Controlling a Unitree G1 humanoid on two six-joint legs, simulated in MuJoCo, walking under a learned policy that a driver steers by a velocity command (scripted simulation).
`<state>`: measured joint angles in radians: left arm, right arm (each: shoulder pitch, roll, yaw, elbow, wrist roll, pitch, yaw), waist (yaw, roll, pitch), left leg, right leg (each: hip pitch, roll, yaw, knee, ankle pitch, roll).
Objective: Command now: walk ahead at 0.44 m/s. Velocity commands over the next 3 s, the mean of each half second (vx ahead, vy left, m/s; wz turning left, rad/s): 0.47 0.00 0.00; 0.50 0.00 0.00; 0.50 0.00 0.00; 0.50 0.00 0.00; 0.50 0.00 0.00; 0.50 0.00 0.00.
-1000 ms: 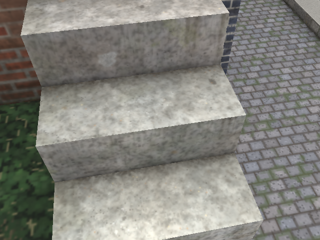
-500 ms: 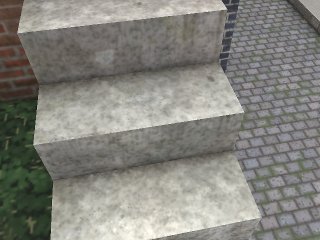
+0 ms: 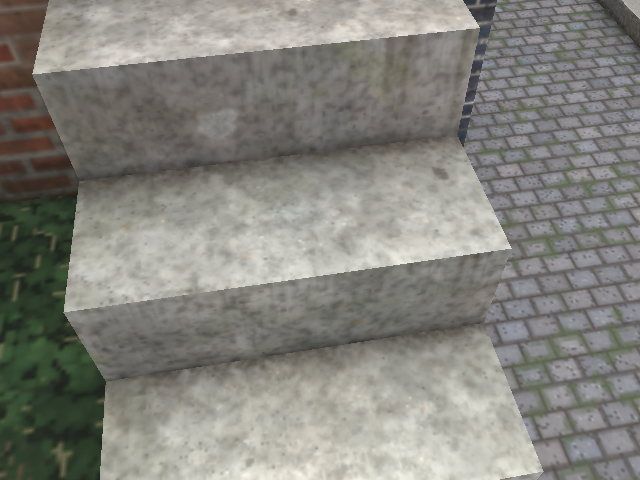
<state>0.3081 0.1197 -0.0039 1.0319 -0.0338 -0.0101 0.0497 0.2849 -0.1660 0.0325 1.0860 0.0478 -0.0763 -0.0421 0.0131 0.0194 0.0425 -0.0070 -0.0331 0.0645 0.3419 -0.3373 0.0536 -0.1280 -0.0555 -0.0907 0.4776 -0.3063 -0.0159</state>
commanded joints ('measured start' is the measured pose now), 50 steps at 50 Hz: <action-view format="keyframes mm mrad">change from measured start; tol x128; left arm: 1 24 41 12 -57 -2 -15 -25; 50 7 220 83 -135 15 54 -63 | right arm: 1 82 -43 14 -16 -4 0 -11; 50 -28 -188 5 -6 -5 -19 22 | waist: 1 16 87 -58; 50 226 241 30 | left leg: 1 89 124 -28 72 1179 -17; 10 -377 125 -89 887 -260 23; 22 -168 183 9 15 1707 -51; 37 -340 89 -123 304 -246 87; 42 202 304 -97 143 1936 -23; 50 -35 253 -64 53 1511 27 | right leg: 1 -36 2 -42 48 340 -70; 24 -85 20 -1 34 -144 -67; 29 179 -188 153 -100 1544 -25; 50 4 12 120 119 -186 -119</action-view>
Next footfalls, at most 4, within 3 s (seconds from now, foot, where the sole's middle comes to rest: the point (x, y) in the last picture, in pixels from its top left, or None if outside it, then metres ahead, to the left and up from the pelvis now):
0.50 right None -0.05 -0.06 -0.78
0.80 left None -0.07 0.15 -0.78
1.06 right None -0.06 -0.03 -0.78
1.24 left None -0.05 0.17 -0.55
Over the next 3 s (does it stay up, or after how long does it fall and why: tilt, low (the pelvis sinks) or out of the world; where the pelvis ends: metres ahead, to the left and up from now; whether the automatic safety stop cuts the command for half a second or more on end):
stays up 0.41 0.03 0.39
